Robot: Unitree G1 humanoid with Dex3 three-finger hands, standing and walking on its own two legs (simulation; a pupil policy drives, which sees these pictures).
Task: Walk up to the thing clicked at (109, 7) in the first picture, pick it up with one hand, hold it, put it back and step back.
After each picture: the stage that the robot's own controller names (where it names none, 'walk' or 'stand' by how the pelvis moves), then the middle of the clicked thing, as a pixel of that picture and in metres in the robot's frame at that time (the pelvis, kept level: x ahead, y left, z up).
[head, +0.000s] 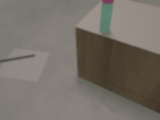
stand; (106, 13) +0.93 -0.12 -0.05
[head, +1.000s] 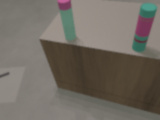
walk; (67, 20) +0.82 +0.16 -0.03
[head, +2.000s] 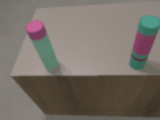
stand; (44, 48) +0.54 +0.21 -0.02
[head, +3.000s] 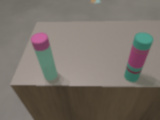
stand; (45, 58) +0.54 +0.21 -0.04
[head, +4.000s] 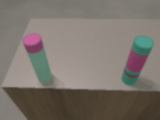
stand; (39, 60) +0.50 +0.23 -0.04
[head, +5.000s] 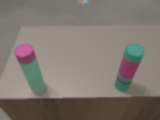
stand; (31, 70) +0.47 +0.24 -0.05
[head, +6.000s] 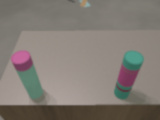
stand; (29, 77) +0.45 +0.26 -0.06
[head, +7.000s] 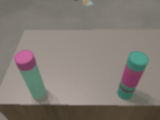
stand; (32, 76) +0.44 +0.25 -0.06
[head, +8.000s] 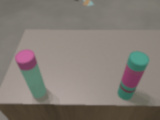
stand; (32, 76) +0.45 +0.24 -0.06
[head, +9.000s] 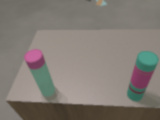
rise first; (41, 75) +0.45 +0.24 -0.05
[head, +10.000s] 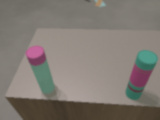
go down; (42, 72) +0.46 +0.23 -0.05
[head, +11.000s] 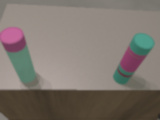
go down; (20, 58) +0.47 +0.22 -0.02
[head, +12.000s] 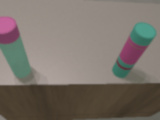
go down; (14, 52) +0.47 +0.22 +0.01
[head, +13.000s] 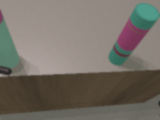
close in; out of the picture +0.48 +0.23 +0.05
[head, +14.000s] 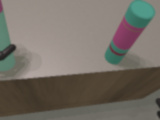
lift; out of the picture +0.49 +0.22 +0.05
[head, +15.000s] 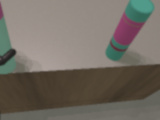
lift; out of the picture +0.47 +0.23 +0.06
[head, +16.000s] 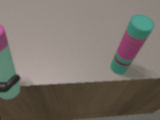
lift; (1, 66) +0.39 +0.24 +0.05
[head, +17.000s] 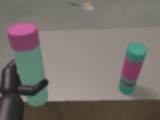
lift; (31, 69) +0.33 +0.17 +0.15
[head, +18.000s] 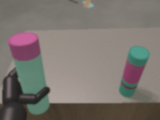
hold; (32, 77) +0.32 +0.17 +0.13
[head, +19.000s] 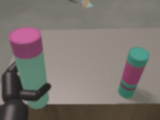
hold; (33, 73) +0.32 +0.16 +0.14
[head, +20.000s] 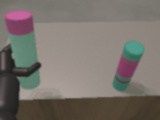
crouch; (25, 54) +0.41 +0.19 +0.12
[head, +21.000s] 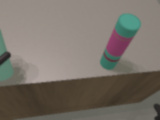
lower; out of the picture +0.48 +0.24 +0.04
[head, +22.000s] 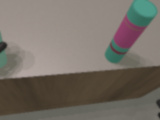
lower; out of the picture +0.49 +0.24 +0.06
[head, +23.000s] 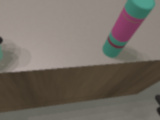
lower; out of the picture +0.51 +0.24 +0.07
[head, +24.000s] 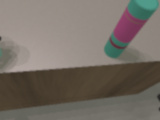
lower; out of the picture +0.51 +0.25 +0.07
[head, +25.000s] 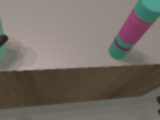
loosen; out of the picture +0.50 +0.24 +0.07
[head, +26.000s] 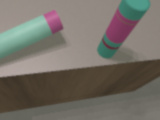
withdraw; (24, 35) +0.52 +0.13 -0.01
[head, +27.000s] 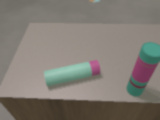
sink last; (72, 72) +0.50 +0.09 -0.09
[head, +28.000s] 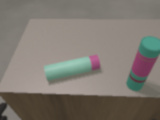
stand; (72, 67) +0.52 +0.10 -0.09
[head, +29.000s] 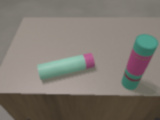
stand; (66, 66) +0.52 +0.11 -0.08
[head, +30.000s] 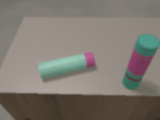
stand; (67, 64) +0.52 +0.10 -0.08
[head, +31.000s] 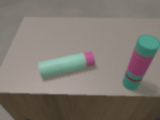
stand; (66, 64) +0.53 +0.11 -0.08
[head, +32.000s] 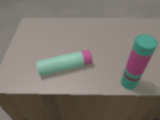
stand; (65, 62) +0.54 +0.11 -0.08
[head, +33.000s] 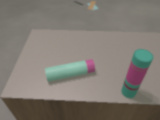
stand; (70, 70) +0.56 +0.10 -0.14
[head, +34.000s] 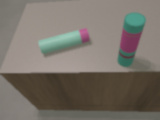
walk; (64, 40) +0.64 +0.16 -0.12
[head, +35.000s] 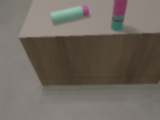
walk; (69, 14) +0.96 +0.18 -0.12
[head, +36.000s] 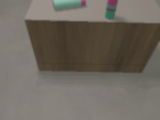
stand; (69, 2) +1.18 +0.13 -0.13
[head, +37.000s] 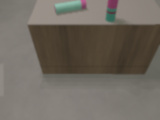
stand; (70, 6) +1.19 +0.14 -0.14
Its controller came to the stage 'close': yes
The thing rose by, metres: 0.23
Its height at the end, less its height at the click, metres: -0.09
